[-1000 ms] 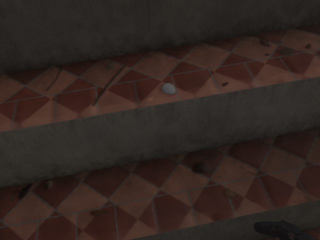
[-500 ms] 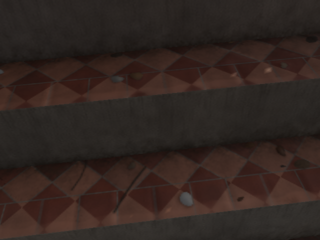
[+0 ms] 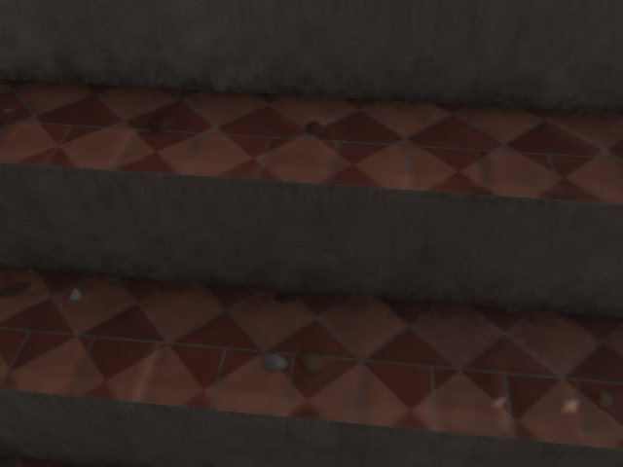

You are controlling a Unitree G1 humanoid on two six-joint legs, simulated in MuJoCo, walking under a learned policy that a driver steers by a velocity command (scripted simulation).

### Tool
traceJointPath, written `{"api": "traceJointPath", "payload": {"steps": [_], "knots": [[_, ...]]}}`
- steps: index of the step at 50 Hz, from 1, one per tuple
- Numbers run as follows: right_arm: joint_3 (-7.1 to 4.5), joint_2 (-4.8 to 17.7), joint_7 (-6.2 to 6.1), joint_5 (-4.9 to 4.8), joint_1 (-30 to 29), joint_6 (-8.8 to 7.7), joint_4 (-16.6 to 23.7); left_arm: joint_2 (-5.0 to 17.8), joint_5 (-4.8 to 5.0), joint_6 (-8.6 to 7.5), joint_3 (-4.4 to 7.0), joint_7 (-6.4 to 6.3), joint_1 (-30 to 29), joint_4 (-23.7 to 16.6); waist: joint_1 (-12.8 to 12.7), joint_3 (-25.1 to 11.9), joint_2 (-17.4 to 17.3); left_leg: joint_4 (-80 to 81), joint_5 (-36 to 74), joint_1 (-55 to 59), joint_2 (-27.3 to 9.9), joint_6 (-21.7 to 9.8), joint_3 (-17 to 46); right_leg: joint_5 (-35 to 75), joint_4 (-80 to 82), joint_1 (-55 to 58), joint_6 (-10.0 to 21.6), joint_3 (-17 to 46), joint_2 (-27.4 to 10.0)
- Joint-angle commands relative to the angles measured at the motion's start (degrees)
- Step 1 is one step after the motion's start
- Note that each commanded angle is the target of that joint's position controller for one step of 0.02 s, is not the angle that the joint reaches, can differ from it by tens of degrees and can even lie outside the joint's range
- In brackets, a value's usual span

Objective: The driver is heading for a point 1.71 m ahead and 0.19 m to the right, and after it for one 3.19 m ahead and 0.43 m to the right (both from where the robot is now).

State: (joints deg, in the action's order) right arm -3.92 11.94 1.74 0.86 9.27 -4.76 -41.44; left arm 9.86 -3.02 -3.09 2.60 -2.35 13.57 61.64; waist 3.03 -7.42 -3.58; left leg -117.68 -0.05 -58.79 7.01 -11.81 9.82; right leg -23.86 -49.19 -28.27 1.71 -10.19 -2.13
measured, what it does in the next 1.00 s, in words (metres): climbs: left foot 0.23 m higher, then right foot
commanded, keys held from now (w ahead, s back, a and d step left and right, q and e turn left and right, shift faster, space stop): q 0.22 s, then e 0.78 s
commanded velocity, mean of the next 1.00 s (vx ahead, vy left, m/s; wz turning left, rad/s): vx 0.10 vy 0.00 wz -0.06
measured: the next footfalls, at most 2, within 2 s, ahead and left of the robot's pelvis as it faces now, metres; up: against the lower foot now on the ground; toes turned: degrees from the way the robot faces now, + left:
left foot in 0.32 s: +0.34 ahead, +0.21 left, +0.23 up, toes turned +18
right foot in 0.80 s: +0.32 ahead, -0.03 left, +0.23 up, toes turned -2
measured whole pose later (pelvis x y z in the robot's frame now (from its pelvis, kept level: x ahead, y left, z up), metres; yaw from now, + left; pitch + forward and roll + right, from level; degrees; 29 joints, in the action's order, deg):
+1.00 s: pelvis +0.30 +0.08 +0.27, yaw -7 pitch +6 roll +1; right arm -3.1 12.5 0.5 2.0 -4.5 -3.6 -41.4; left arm 10.4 -2.0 -3.2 1.1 3.3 15.4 45.2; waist -3.4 -7.1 0.5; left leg -69.1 -28.7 -32.1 -2.1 2.2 -3.8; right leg -17.7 -34.7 -22.3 3.4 4.9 2.1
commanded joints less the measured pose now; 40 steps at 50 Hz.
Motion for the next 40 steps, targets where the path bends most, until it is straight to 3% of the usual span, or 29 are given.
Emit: {"api": "traceJointPath", "payload": {"steps": [1,2,3,4,6,7,10,12,13,14,15,16,17,18,19,20,21,22,23,24,26,29,30,31,32,33,35,37,40], "knots": [[2.34,1.2,3.22,-2.71,2.2,3.32,1.6,-2.1,-0.91,-2.79,-2.23,6.46,-22.1,-12.4,6.0,0.6,-5.5,16.7,-8.1,-2.2,-6.5,-1.5,1.8,22.3,30.5,-6.8,7.8,6.2,-8.2],[3.77,-1.4,4.30,-0.92,5.3,4.62,0.1,4.5,0.07,-2.07,-0.56,6.52,-25.2,-13.1,8.7,-3.9,2.0,13.4,-10.2,5.3,-9.4,0.8,-2.7,32.5,33.8,-8.8,11.6,8.4,-12.3],[2.70,1.0,4.72,-0.76,4.9,4.97,-1.0,7.1,0.29,-2.52,0.09,6.79,-21.5,-13.2,7.9,-4.9,1.7,9.6,-9.9,6.3,-10.3,2.0,-5.0,39.9,36.1,-4.6,12.6,6.4,-13.0],[3.78,-0.2,4.02,-0.33,0.0,5.27,-0.8,5.5,-1.62,-3.09,-0.57,5.71,-9.5,-8.9,2.3,-4.4,6.1,-7.7,-14.9,-8.9,-8.7,1.1,-4.3,39.6,36.4,7.9,15.4,11.3,-15.4],[6.06,-3.1,2.05,-0.15,-13.2,5.53,2.6,-0.3,-4.26,-2.85,-2.69,4.53,12.1,-1.1,-6.6,-1.3,1.8,-14.1,-21.1,-41.1,-6.5,-1.2,2.1,35.8,32.4,38.1,14.6,12.5,-17.5],[6.48,-3.6,1.95,-0.36,-19.1,5.35,4.9,-1.2,-5.06,-3.09,-3.39,5.28,20.7,3.3,-8.9,-0.3,4.9,-16.8,-26.6,-49.1,-6.8,-4.0,1.3,32.1,32.0,45.8,13.3,12.4,-17.2],[7.85,-4.8,1.16,-1.29,-23.2,6.79,10.5,-1.2,-4.63,-3.85,-4.10,7.38,16.3,7.0,-3.2,2.1,5.4,-4.5,-29.0,-45.8,-12.7,-8.7,-3.1,28.4,39.0,38.1,9.6,3.8,-16.1],[8.01,-0.6,1.81,1.38,-33.6,10.37,15.9,2.9,-4.19,-4.37,-3.23,8.46,15.2,5.5,-3.1,-2.4,5.3,13.2,-19.0,-25.8,-16.8,-7.1,-10.9,30.0,45.3,22.7,10.3,0.7,-14.4],[6.65,-3.1,-1.78,-0.79,-21.5,7.00,14.4,6.9,4.87,-6.35,-1.17,2.31,8.0,0.9,-0.4,16.5,9.9,23.9,-26.3,-7.6,-14.3,1.9,-19.0,39.2,53.4,10.5,8.6,-7.8,-13.0],[11.33,-3.3,2.79,-0.03,-46.1,13.36,20.6,8.9,-0.39,-3.80,-1.10,10.77,18.8,9.2,-1.5,-5.2,12.2,29.9,-44.2,0.4,-8.6,-1.6,-18.8,66.1,52.1,6.4,17.3,4.7,-18.1],[6.96,-5.3,-1.64,-2.38,-13.1,10.40,11.9,12.8,5.78,-5.21,1.88,2.05,12.4,1.2,-0.6,8.4,13.9,39.1,-37.9,13.5,-11.1,0.1,-25.2,70.6,45.8,18.6,10.4,-6.6,-14.7],[6.07,-4.8,-3.80,-1.93,1.1,8.37,5.6,15.0,7.01,-6.25,1.35,0.21,16.5,2.3,4.2,-2.1,15.1,38.3,-31.3,28.6,-4.3,-0.6,-25.4,112.0,32.0,19.8,9.3,-3.8,-17.5],[7.53,-0.2,0.68,-2.83,-3.5,11.10,8.4,15.8,1.46,-5.97,1.18,11.52,9.0,1.2,12.2,-19.5,16.3,45.2,-5.8,36.1,-4.5,-4.0,-10.7,121.4,27.5,12.1,9.9,4.4,-17.4],[2.83,0.5,-4.51,1.08,16.0,8.00,1.0,14.9,6.79,-8.10,2.85,7.10,12.7,-2.1,10.8,-14.4,14.2,55.3,-22.7,52.4,-13.8,-5.9,6.9,95.2,2.1,6.3,2.8,1.0,-8.9],[1.06,6.2,-6.46,1.68,14.9,7.92,-2.6,11.8,7.41,-8.26,2.56,6.76,11.2,-4.5,10.1,-17.4,-4.6,80.8,-15.5,53.1,-22.4,-6.3,28.5,37.0,-16.8,-2.2,0.3,4.4,-0.8],[0.22,9.6,-6.46,2.35,6.1,7.13,-0.2,6.8,6.20,-6.43,2.20,6.49,9.0,-4.8,7.8,-21.7,-4.7,92.2,-24.9,42.1,-27.7,-9.8,33.3,15.9,-49.8,1.1,-2.1,13.8,2.9],[0.97,11.0,0.16,4.67,14.3,7.72,-7.9,3.9,3.26,-2.87,3.02,9.36,12.5,-2.3,10.6,-11.6,-20.0,92.7,-35.0,37.8,-25.9,-5.9,31.5,33.1,-59.7,-20.6,3.8,32.9,4.9],[0.75,11.1,2.63,3.93,10.8,6.33,-11.2,3.3,2.42,-1.83,3.52,10.31,7.3,-4.1,6.7,-2.1,-13.5,92.5,-38.0,30.6,-24.6,-2.6,24.6,31.8,-69.7,-25.5,6.8,29.2,5.1],[0.10,3.2,-2.34,-0.86,-7.0,4.10,-8.6,-1.0,1.81,-3.60,1.80,4.62,2.5,-15.2,-6.3,-0.5,3.1,85.1,-39.9,26.4,-24.1,0.2,19.2,31.0,-68.3,-15.9,3.9,18.4,2.7],[1.57,-0.9,-3.82,-0.36,-9.4,3.06,-11.8,-2.8,1.57,-3.02,1.21,2.30,6.1,-14.2,-10.1,3.1,7.3,81.8,-38.9,20.2,-22.1,3.0,10.4,29.7,-67.3,-17.7,3.2,17.6,3.5],[3.29,-6.6,-4.61,1.17,-7.7,1.06,-14.1,-2.9,2.57,-1.23,0.78,0.16,9.6,-13.3,-11.0,6.0,6.9,84.2,-24.7,20.5,-22.3,4.8,0.7,30.5,-66.5,-19.0,1.7,18.1,3.9],[3.08,-3.7,-4.63,1.00,-3.1,-2.74,-15.4,-3.5,3.63,1.50,0.14,-0.83,6.5,-15.3,-9.4,7.8,5.1,89.8,-6.6,24.6,-25.2,3.8,-6.9,25.2,-60.5,-20.7,0.2,17.2,3.9],[3.40,1.1,2.39,3.51,-21.2,-0.29,-3.0,1.9,6.16,3.10,-1.03,5.53,7.0,-14.3,-7.8,-3.6,-5.1,96.2,-3.5,21.3,-21.9,-1.0,-8.2,19.0,-64.1,-21.3,1.8,21.6,2.6],[3.29,1.6,5.00,2.82,-32.3,0.59,0.2,4.8,5.61,3.54,0.85,7.58,13.6,-10.8,-12.9,-3.1,-2.6,97.3,-5.6,14.2,-20.5,-0.7,-12.3,19.1,-64.2,-11.4,0.9,20.7,2.9],[3.21,3.0,5.27,2.04,-37.5,0.75,3.9,7.0,4.44,3.34,1.45,8.24,17.3,-8.4,-15.8,-4.0,3.4,97.3,-8.3,8.7,-18.8,1.9,-17.9,21.7,-54.7,-1.8,-0.4,17.6,1.3],[2.56,5.2,4.20,0.37,-34.1,0.44,3.7,6.9,2.54,2.67,1.39,9.84,15.0,-7.5,-14.9,-5.0,6.8,96.5,-8.0,15.4,-15.8,5.6,-23.5,22.8,-36.2,2.0,-2.7,12.2,-1.0],[1.74,7.2,2.86,0.20,-21.8,0.58,-1.6,6.8,1.88,1.74,0.86,11.61,6.0,-8.8,-6.4,-0.7,-0.4,97.5,-12.9,31.2,-19.5,3.0,-19.9,6.7,-19.0,-0.7,-6.3,9.9,-0.5],[0.16,9.2,1.70,2.72,-16.2,1.48,-3.3,4.2,0.92,1.21,-0.80,8.49,0.9,-12.6,-2.0,1.5,-2.6,95.6,-5.2,46.7,-28.3,-3.8,-12.7,7.4,-7.8,-9.1,-5.8,13.9,-2.9],[0.15,6.5,1.33,1.10,-6.4,3.10,-6.0,-0.1,2.92,-1.29,-2.27,5.41,-1.9,-16.2,1.1,1.5,1.7,89.8,1.6,59.0,-29.8,-3.4,-11.3,12.8,17.2,-7.0,-2.7,5.8,1.9]]}}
